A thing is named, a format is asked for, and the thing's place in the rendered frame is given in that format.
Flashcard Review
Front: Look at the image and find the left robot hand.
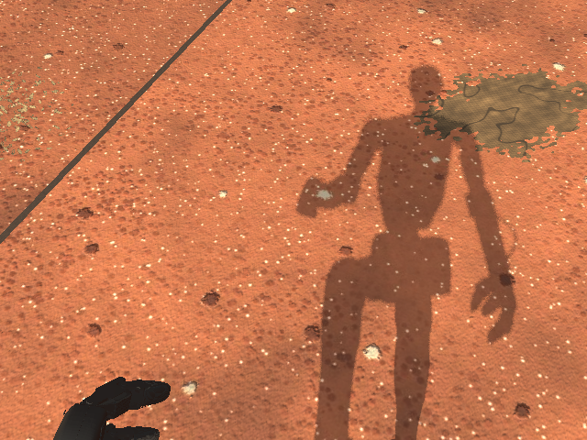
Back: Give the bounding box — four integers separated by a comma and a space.
53, 377, 171, 440

